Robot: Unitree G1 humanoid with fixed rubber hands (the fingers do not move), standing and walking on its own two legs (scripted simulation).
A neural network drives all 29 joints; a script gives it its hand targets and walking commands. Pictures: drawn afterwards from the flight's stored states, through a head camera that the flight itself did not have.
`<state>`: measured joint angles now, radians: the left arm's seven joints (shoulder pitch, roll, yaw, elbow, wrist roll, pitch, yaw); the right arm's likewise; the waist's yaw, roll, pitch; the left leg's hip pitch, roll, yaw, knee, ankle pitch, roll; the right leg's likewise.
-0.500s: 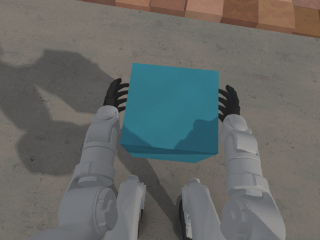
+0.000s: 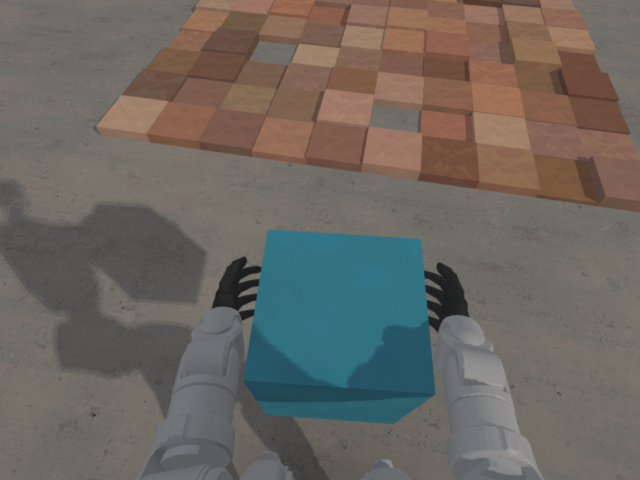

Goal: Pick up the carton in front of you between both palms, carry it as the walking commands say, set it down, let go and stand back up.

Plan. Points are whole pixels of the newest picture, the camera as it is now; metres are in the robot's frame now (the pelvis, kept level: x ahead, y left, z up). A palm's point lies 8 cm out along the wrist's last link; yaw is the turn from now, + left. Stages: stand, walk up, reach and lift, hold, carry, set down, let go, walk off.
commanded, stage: reach and lift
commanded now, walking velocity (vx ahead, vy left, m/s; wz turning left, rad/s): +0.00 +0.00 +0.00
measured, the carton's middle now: (336, 335) +0.35 +0.00 -0.09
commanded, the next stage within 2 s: hold in 1.36 s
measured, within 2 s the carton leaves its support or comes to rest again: neither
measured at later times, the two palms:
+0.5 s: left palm (203, 298) +0.31 +0.15 +0.09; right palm (487, 303) +0.31 -0.15 +0.09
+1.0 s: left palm (201, 287) +0.32 +0.15 +0.10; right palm (488, 294) +0.32 -0.15 +0.10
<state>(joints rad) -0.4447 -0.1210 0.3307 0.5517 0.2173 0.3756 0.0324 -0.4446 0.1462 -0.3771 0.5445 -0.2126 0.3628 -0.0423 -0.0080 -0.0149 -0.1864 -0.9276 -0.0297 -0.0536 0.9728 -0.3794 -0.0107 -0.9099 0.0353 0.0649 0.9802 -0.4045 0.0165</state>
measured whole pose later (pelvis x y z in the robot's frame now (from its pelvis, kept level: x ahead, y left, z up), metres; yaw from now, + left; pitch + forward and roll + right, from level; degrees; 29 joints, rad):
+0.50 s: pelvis +0.01 +0.00 +0.07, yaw +0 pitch -3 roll +0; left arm -0.32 -0.17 0.31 0.41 0.31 0.61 -0.01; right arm -0.33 0.17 -0.33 0.43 -0.31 0.60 0.01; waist 0.01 -0.01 -0.03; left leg -0.21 -0.02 -0.06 0.48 -0.21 -0.01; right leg -0.20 0.02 0.07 0.49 -0.24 0.01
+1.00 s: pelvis +0.02 +0.00 +0.07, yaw +0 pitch -4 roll +0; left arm -0.30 -0.16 0.27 0.33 0.30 0.65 -0.02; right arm -0.32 0.17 -0.29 0.34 -0.31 0.63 0.02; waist 0.01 -0.01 0.02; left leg -0.13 -0.02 -0.06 0.40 -0.19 -0.01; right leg -0.12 0.02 0.08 0.41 -0.21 0.01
